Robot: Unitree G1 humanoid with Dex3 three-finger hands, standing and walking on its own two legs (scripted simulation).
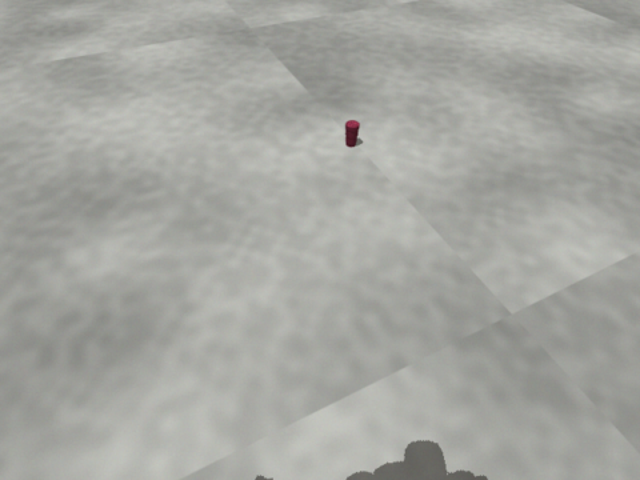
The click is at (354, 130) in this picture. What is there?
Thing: tapered cup
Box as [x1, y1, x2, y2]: [345, 120, 359, 146]
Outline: 350,120 346,122 345,126 346,144 348,146 353,146 356,141 359,124 356,121
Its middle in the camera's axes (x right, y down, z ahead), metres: +0.17 -0.57 +2.09
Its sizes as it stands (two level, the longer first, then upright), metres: 0.073 0.073 0.126
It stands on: the floor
